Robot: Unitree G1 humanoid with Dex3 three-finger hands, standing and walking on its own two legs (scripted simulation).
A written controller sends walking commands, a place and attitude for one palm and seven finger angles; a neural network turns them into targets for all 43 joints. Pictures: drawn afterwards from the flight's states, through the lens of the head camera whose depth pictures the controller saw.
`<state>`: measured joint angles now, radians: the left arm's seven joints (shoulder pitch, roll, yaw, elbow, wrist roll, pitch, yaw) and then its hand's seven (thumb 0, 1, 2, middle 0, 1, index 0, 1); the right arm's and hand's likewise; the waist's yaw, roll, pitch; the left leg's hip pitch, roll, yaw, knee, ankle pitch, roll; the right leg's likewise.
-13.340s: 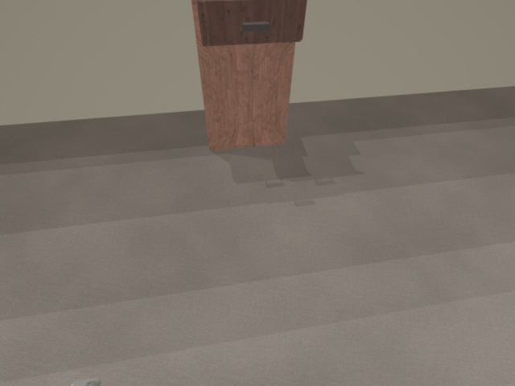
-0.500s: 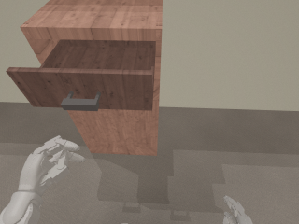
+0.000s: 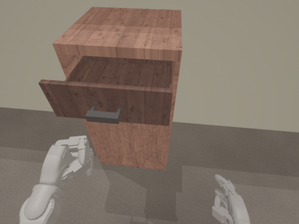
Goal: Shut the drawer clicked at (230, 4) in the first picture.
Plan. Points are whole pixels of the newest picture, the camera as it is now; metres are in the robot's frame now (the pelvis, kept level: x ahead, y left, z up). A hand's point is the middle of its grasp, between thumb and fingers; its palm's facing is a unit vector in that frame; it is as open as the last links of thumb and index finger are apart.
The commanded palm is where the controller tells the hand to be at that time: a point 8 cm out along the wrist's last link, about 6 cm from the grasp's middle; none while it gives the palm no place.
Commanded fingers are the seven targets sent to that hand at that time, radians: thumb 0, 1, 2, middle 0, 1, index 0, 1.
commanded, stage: raise the hand and make a fist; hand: left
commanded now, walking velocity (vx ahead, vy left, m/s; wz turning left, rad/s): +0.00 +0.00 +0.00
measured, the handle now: (105, 112) +0.44 +0.20 +0.04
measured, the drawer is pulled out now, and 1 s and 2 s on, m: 0.18 0.18 0.18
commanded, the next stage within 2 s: bring the fist close to the handle in 0.60 s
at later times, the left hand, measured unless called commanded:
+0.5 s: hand (87, 154) +0.23 +0.16 +0.14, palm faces +0.02 -1.00 -0.05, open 3.3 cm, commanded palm +0.20 +0.21 +0.14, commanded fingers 0.00 0.90 0.90 -1.40 -1.60 -1.40 -1.60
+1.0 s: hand (90, 145) +0.27 +0.17 +0.11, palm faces +0.01 -1.00 -0.03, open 3.3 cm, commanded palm +0.25 +0.22 +0.11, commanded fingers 0.00 0.90 0.90 -1.40 -1.60 -1.40 -1.60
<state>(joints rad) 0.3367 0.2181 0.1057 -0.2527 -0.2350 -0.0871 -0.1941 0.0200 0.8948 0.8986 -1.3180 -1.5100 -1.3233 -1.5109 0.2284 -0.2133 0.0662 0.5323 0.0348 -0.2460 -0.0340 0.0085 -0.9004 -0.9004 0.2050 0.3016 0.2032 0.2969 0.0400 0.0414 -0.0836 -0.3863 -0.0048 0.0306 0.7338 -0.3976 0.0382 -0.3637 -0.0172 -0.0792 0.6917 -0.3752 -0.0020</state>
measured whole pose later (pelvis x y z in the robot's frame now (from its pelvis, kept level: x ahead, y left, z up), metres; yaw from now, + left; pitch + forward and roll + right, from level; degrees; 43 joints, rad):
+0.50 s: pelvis -0.01 -0.02 +0.01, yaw +0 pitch -2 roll +0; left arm 0.23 0.24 0.16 -0.21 -0.24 0.06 -0.17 0.02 0.89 0.90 -1.40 -1.60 -1.41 -1.60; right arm 0.25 -0.25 0.06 0.60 0.05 -0.22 -0.06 0.01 -0.90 -0.90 0.21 0.30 0.20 0.30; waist 0.03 0.04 -0.05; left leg -0.25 0.00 0.03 0.60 -0.32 0.02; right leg -0.24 0.00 -0.08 0.58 -0.31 -0.02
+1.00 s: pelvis -0.02 -0.03 +0.01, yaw +0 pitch +1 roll +0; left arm 0.03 0.26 0.22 0.14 -0.27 -0.11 -0.26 0.02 0.89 0.90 -1.40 -1.60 -1.41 -1.60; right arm 0.24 -0.26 0.04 0.65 0.05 -0.29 -0.07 0.01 -0.90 -0.90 0.21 0.30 0.20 0.30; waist 0.02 0.04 -0.04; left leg -0.32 0.02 0.03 0.62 -0.32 0.01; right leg -0.31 0.01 -0.08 0.61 -0.31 -0.04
